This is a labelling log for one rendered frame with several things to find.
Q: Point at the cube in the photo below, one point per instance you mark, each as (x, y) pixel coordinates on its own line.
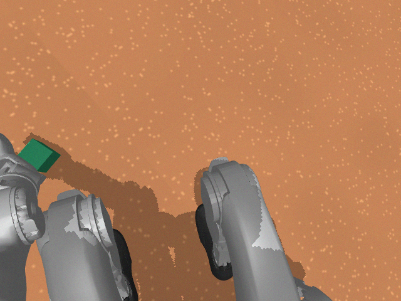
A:
(39, 155)

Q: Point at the left robot hand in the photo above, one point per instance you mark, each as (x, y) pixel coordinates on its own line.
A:
(7, 148)

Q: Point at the left robot arm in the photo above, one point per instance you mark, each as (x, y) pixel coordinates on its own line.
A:
(21, 223)

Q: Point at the right robot foot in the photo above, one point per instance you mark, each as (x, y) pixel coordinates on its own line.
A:
(220, 272)

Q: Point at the right robot hand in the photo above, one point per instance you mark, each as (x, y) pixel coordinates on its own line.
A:
(310, 293)

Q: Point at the left robot foot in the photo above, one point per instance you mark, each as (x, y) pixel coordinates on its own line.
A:
(126, 264)

